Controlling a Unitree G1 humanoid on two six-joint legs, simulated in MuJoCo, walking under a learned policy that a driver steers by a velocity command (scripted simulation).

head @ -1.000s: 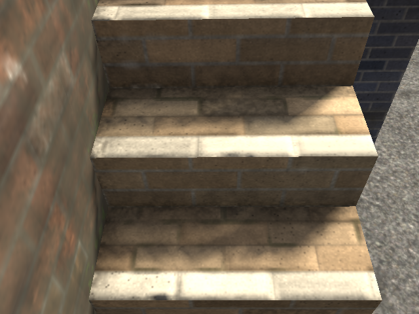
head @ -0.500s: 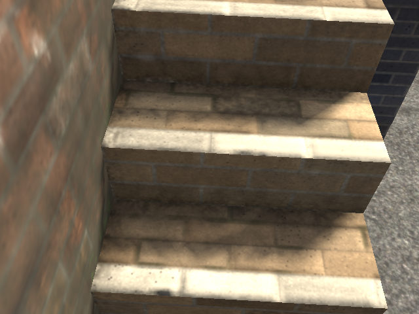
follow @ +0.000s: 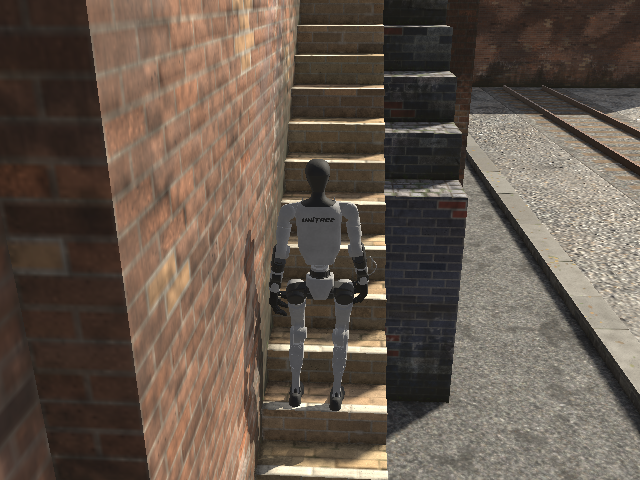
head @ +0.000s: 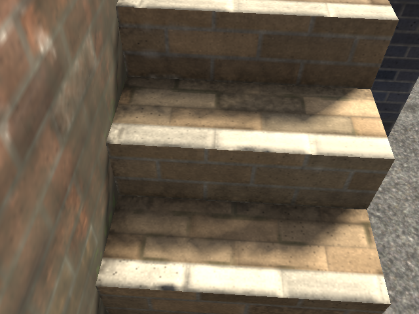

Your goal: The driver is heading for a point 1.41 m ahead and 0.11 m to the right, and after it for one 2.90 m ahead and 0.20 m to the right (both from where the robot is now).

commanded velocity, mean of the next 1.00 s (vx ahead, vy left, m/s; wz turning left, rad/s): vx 0.41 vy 0.00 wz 0.00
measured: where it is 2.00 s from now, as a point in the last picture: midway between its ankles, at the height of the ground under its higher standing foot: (256, 186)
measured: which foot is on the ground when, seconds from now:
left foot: down 0.00-0.96, up 0.98-1.00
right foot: down 0.00-0.54, up 0.56-0.86, down 0.88-1.00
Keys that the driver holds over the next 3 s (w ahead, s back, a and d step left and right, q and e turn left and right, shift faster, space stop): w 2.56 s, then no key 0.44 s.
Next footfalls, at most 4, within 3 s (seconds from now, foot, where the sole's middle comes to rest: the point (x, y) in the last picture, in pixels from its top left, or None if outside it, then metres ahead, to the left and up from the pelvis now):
0.88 right None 0.23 -0.13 -0.56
1.46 left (192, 252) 0.51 0.06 -0.37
1.78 right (315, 163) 0.57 -0.18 -0.11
1.94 right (313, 144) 0.68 -0.21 -0.17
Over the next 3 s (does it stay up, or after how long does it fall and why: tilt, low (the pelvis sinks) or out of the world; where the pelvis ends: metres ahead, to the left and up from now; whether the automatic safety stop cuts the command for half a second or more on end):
stays up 1.12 -0.15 0.87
